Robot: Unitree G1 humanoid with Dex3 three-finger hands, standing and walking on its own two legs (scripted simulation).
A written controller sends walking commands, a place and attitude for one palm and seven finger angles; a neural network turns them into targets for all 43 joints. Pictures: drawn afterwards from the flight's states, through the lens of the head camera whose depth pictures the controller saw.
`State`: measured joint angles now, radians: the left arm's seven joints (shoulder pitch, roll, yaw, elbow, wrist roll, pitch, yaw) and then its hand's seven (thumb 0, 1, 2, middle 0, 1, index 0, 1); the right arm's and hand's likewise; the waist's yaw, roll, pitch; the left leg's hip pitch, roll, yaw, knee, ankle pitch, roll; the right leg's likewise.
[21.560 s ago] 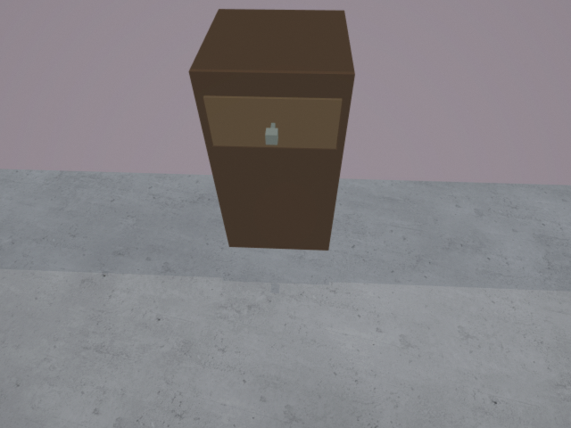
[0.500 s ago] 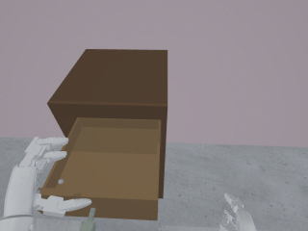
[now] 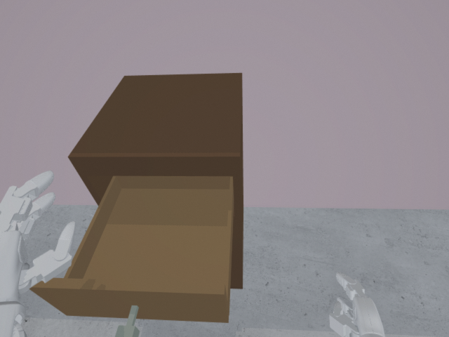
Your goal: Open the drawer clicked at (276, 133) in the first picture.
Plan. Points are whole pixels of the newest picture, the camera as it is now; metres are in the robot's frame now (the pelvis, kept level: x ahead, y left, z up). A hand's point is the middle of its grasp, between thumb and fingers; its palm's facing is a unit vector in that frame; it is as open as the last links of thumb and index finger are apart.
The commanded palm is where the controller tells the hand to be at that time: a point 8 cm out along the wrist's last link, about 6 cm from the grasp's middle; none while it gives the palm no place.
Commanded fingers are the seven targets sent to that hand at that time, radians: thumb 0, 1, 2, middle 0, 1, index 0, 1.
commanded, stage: draw the hand back to the body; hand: left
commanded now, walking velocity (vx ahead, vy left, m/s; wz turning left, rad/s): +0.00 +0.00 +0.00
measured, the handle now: (129, 327) +0.17 +0.23 -0.12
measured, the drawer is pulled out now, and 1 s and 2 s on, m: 0.30 0.30 0.30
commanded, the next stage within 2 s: step back with the hand held close in 0.20 s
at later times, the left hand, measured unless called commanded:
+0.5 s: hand (55, 250) +0.18 +0.24 +0.16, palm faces +0.35 -0.80 -0.49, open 7.4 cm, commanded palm +0.11 +0.28 +0.18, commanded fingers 0.00 0.90 0.90 -0.20 -0.30 -0.20 -0.30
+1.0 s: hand (27, 294) +0.13 +0.26 +0.15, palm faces +0.34 -0.80 -0.49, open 7.4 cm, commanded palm +0.07 +0.30 +0.18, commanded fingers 0.00 0.90 0.90 -0.20 -0.30 -0.20 -0.30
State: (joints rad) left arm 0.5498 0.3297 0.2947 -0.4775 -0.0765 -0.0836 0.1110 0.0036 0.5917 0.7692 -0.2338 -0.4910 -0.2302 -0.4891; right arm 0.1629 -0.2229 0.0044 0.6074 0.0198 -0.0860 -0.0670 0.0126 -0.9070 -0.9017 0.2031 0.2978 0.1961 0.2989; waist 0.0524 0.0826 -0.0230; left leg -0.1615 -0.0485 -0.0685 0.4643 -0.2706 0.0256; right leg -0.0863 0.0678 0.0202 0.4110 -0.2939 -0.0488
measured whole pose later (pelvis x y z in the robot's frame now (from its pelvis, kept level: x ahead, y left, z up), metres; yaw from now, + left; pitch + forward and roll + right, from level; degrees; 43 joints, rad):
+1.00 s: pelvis -0.07 +0.02 -0.01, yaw -1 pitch +3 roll -1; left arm 0.64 0.38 0.38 -0.63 -0.03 -0.16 0.15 0.01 0.89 0.90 -0.21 -0.30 -0.21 -0.30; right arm 0.14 -0.18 0.00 0.53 -0.02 -0.04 -0.06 0.01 -0.91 -0.90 0.21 0.30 0.20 0.30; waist 0.01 0.00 0.01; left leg -0.42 -0.06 -0.03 0.56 -0.19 0.05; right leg -0.31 0.04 0.02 0.57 -0.32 -0.01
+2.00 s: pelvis -0.28 -0.05 -0.01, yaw +2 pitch +2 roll +1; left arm 0.70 0.44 0.39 -0.68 -0.04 -0.15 0.19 0.01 0.88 0.90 -0.22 -0.30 -0.21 -0.30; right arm 0.22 -0.17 -0.01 0.56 0.01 -0.06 -0.05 0.01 -0.91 -0.90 0.20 0.30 0.20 0.30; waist -0.03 -0.07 0.02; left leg -0.27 -0.01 0.00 0.51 -0.27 -0.01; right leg -0.37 0.02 -0.06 0.61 -0.33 0.02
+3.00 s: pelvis -0.30 -0.07 -0.01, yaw +3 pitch -2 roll -1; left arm 0.34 0.20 0.05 0.91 0.02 0.05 0.02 -0.02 0.98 0.90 -0.21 -0.30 -0.20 -0.30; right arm 0.27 -0.16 0.00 0.91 -0.03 0.04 -0.03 0.01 -0.91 -0.90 0.20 0.30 0.20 0.30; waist 0.02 -0.05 0.08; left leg -0.26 0.04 -0.01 0.56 -0.28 -0.01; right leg -0.16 0.05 -0.13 0.49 -0.31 -0.07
